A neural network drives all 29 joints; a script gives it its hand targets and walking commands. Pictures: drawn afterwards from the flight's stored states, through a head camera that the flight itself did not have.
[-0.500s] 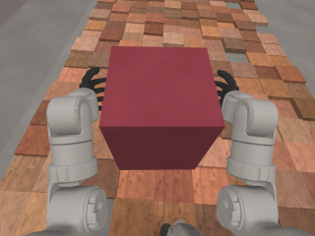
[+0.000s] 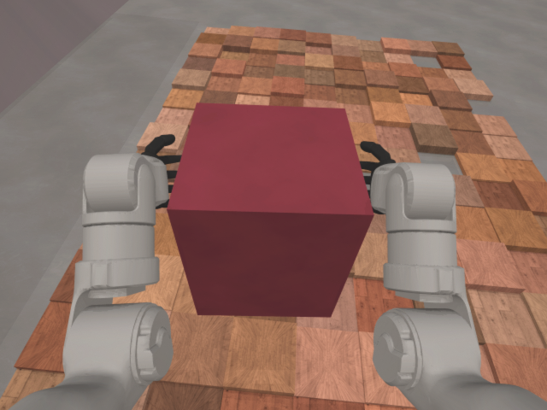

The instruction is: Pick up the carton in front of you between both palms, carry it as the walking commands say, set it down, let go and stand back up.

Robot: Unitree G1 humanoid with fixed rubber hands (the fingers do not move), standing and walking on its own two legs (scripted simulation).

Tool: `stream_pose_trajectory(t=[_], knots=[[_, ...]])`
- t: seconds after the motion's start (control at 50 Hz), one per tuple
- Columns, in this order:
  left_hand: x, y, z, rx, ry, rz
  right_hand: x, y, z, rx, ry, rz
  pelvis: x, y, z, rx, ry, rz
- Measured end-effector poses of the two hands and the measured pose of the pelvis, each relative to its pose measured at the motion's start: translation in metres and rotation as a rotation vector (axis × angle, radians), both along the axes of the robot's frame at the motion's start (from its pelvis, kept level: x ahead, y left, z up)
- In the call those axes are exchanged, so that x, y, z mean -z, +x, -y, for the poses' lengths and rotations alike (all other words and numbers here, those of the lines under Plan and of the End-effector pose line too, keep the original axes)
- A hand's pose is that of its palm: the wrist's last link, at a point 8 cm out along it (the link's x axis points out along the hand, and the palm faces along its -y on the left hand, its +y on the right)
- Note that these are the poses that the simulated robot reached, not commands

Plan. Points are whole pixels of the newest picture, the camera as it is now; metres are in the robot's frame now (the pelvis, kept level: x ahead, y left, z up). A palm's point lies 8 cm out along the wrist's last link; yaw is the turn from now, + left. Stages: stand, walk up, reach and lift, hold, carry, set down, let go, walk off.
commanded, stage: carry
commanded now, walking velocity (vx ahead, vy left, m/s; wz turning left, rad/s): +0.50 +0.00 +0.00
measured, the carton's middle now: (267, 216) +0.39 +0.01 +0.09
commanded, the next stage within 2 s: none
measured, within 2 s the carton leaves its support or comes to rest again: neither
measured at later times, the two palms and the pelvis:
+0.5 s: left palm (210, 91) +0.67 +0.12 +0.14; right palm (361, 90) +0.68 -0.18 +0.14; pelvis +0.30 -0.04 +0.02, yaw -1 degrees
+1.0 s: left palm (236, 10) +1.01 +0.08 +0.17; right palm (354, 21) +0.97 -0.22 +0.17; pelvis +0.61 -0.03 +0.03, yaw -2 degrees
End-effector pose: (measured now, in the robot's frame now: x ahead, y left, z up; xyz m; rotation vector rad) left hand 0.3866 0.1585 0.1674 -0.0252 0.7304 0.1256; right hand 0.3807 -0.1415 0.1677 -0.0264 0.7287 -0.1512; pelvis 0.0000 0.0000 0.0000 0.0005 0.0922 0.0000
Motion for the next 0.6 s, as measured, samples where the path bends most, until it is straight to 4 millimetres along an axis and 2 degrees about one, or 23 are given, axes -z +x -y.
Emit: stream_pose_trajectory(t=[0.06,0.16,0.26,0.32,0.36,0.42,0.5,0.6], knots=[[0.005,0.037,0.014,0.044,0.001,-0.031,0.009,0.02,0.013,0.048,0.002,-0.031,-0.008,0.027,-0.005,0.006,-0.01,-0.006],[0.0,0.099,0.034,0.069,-0.027,0.025,0.003,0.068,0.032,0.114,0.027,0.03,-0.012,0.078,-0.006,0.012,-0.009,-0.014],[-0.004,0.163,0.051,0.063,-0.032,0.068,0.002,0.132,0.048,0.125,0.044,0.072,-0.007,0.145,0.005,0.015,0.012,-0.008],[-0.002,0.203,0.06,0.056,-0.008,0.065,0.008,0.178,0.059,0.108,0.051,0.068,-0.001,0.194,0.015,0.025,0.006,0.012],[0.001,0.229,0.064,0.053,0.026,0.05,0.013,0.208,0.062,0.093,0.059,0.049,-0.002,0.219,0.021,0.028,-0.028,0.018],[0.015,0.257,0.059,0.026,0.037,-0.004,0.019,0.251,0.058,0.057,0.057,-0.004,-0.009,0.251,0.03,0.027,-0.022,0.012],[0.032,0.284,0.042,-0.033,0.03,-0.059,0.028,0.303,0.042,0.004,0.054,-0.059,-0.019,0.296,0.038,0.02,-0.004,0.004],[0.037,0.333,0.022,-0.09,0.017,-0.049,0.032,0.367,0.02,-0.039,0.057,-0.051,-0.024,0.361,0.039,0.014,0.005,-0.001]])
